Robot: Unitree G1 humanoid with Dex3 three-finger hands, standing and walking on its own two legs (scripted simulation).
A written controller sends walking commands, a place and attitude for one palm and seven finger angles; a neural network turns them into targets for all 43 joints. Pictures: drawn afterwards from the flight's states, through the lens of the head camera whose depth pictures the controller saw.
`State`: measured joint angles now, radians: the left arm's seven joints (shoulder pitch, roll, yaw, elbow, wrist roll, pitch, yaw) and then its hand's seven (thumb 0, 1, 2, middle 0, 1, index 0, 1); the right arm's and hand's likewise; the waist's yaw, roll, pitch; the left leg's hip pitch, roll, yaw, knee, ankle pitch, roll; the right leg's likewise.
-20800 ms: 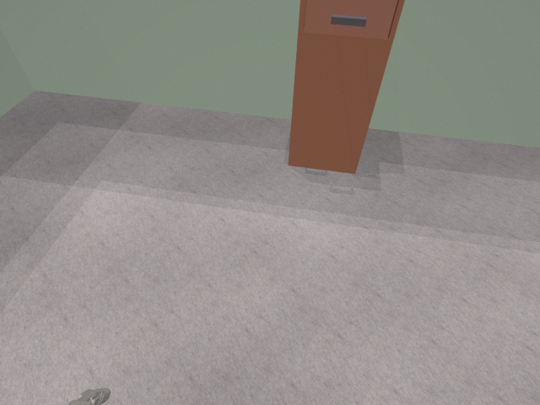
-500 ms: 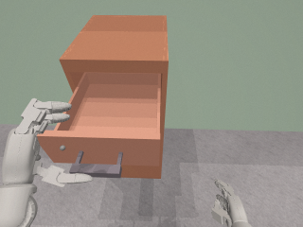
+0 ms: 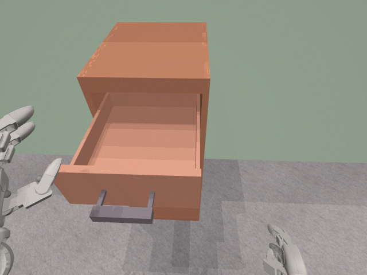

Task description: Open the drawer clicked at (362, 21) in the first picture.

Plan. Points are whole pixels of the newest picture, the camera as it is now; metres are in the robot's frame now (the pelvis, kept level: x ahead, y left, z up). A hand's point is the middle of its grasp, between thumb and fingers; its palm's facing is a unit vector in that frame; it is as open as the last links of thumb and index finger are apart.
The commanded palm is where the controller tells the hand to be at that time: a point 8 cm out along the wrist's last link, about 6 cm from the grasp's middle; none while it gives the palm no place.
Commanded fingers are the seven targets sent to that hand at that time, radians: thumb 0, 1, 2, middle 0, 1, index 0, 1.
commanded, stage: draw the hand back to the body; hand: left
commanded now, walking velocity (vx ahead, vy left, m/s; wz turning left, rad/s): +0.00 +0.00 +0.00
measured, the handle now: (125, 204) +0.25 +0.17 +0.03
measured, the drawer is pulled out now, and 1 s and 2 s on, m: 0.29 0.29 0.29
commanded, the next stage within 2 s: step back with the hand held close in 0.28 s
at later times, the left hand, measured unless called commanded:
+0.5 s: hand (38, 184) +0.17 +0.23 +0.21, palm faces +0.47 -0.76 -0.44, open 7.4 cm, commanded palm +0.11 +0.27 +0.21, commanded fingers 0.00 0.90 0.90 -0.20 -0.30 -0.20 -0.30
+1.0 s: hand (14, 231) +0.11 +0.23 +0.20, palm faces +0.48 -0.75 -0.45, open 7.4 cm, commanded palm +0.05 +0.28 +0.21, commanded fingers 0.00 0.90 0.90 -0.20 -0.30 -0.20 -0.30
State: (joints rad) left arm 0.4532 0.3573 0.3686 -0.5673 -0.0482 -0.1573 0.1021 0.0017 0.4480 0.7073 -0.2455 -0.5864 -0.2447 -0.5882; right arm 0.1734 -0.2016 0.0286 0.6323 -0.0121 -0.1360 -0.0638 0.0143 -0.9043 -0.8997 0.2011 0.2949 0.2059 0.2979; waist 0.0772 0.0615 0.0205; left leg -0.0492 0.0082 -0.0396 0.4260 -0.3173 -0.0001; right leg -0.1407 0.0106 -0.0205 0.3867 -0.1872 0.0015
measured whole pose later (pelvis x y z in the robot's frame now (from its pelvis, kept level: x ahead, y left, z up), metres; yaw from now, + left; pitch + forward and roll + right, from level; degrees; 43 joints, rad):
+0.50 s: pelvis -0.02 -0.01 +0.00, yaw +1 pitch -1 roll -1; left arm 0.45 0.36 0.42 -0.54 -0.05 -0.19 0.10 0.01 0.88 0.89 -0.21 -0.31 -0.21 -0.31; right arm 0.17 -0.21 0.03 0.60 0.00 -0.10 -0.05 0.01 -0.90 -0.90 0.20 0.30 0.21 0.30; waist 0.04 0.07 0.02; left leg -0.14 0.02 -0.07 0.47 -0.30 -0.01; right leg -0.20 0.02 -0.05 0.38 -0.15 -0.02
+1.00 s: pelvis -0.08 -0.01 -0.02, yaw +1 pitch +1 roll +0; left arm 0.51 0.38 0.45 -0.65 -0.02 -0.24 0.15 0.01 0.88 0.90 -0.21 -0.30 -0.21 -0.31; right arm 0.19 -0.20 0.00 0.56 -0.01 -0.09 -0.06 0.01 -0.90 -0.90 0.20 0.30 0.21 0.30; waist 0.01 0.01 0.00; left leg -0.38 -0.01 -0.05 0.69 -0.35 0.00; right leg -0.42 0.00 -0.03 0.60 -0.19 -0.01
